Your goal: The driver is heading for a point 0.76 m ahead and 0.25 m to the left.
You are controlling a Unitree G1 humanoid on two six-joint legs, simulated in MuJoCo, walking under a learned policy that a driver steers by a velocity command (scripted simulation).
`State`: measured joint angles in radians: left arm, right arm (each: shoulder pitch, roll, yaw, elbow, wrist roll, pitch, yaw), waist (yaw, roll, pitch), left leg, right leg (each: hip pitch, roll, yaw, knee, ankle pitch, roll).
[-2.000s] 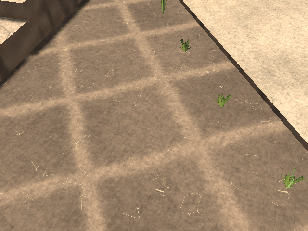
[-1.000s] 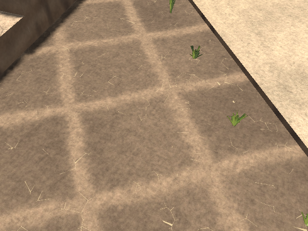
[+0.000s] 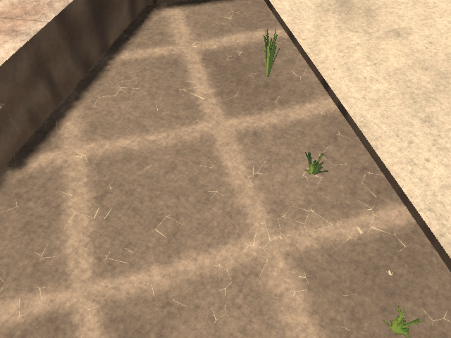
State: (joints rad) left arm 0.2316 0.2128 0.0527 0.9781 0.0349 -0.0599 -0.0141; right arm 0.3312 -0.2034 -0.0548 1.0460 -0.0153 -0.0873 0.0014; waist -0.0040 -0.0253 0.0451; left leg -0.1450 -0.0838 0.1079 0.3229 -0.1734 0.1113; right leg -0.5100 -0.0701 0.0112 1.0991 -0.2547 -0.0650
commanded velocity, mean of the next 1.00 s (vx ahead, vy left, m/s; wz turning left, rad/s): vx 0.50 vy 0.00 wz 0.34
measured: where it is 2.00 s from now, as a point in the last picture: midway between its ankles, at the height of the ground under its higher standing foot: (181, 248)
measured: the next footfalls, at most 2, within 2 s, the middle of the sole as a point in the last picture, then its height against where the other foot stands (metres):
right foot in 0.32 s outside the picture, level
left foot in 0.88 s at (198, 307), level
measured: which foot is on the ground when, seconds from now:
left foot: down 0.00-0.32, up 0.34-0.86, down 0.88-1.00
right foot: up 0.00-0.30, down 0.32-0.86, up 0.88-1.00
